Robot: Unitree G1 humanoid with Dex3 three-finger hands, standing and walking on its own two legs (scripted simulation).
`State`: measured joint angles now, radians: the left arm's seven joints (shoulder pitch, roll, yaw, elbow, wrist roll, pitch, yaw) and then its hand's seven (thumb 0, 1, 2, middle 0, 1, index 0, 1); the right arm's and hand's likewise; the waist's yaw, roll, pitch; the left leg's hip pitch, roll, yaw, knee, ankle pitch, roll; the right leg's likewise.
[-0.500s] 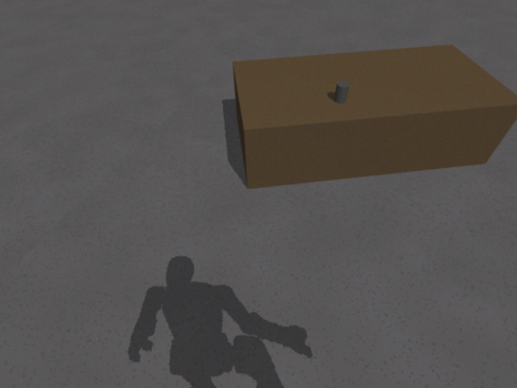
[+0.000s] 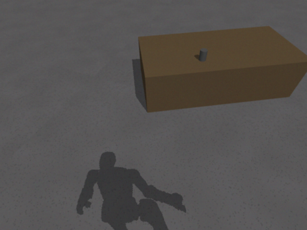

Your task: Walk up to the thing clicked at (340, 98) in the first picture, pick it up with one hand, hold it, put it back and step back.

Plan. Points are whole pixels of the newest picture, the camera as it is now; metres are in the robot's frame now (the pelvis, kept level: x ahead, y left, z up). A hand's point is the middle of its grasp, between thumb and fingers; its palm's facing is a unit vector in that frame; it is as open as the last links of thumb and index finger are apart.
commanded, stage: stand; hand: right
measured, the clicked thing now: (203, 54) +1.45 -0.39 -0.35
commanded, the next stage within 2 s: walk up in 0.62 s
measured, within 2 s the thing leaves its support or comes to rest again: neither
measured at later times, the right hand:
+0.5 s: hand out of the picture +0.08 -0.25 -0.16, palm faces -0.03 +0.94 -0.34, open 7.4 cm
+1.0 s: hand out of the picture +0.11 -0.39 -0.17, palm faces -0.03 +0.90 -0.43, open 7.4 cm
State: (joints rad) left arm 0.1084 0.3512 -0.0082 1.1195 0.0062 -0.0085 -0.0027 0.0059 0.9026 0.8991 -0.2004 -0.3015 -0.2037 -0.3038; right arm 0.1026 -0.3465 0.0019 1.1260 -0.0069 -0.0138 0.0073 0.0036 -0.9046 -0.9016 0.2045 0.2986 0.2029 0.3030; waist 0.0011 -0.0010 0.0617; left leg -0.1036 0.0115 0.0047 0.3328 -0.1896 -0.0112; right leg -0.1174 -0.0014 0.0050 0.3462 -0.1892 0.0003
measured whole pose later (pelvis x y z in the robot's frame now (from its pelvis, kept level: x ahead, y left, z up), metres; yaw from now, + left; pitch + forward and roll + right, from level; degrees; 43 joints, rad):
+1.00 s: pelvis +0.08 -0.08 -0.03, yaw +1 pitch -3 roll -1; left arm 0.21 0.45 0.12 0.93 0.05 -0.04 -0.09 0.01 0.90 0.90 -0.20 -0.30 -0.20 -0.30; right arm 0.31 -0.46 -0.10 1.02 -0.04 -0.02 0.02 0.01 -0.90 -0.90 0.20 0.30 0.20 0.30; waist 0.01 0.03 0.06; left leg -0.25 0.06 -0.09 0.95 -0.51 0.04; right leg -0.34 -0.04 -0.06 0.67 -0.27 0.00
